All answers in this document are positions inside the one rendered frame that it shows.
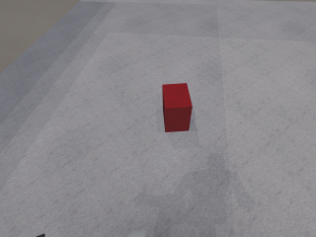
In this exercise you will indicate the carton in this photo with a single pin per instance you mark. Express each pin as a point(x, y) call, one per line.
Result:
point(177, 107)

